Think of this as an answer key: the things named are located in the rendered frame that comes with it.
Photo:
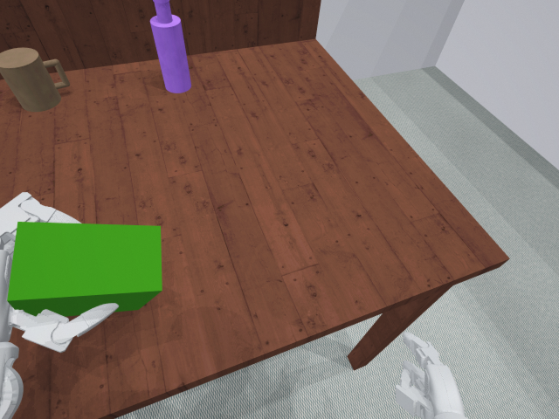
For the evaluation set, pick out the sponge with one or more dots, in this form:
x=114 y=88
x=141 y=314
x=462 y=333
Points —
x=70 y=268

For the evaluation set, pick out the robot left hand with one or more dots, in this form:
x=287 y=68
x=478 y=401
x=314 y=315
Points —
x=47 y=329

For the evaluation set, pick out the left robot forearm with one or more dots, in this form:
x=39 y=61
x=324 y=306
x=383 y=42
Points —
x=11 y=384

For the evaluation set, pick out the robot right hand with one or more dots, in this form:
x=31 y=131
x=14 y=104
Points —
x=436 y=390

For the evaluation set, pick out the table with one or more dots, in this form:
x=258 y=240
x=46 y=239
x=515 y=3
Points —
x=290 y=208

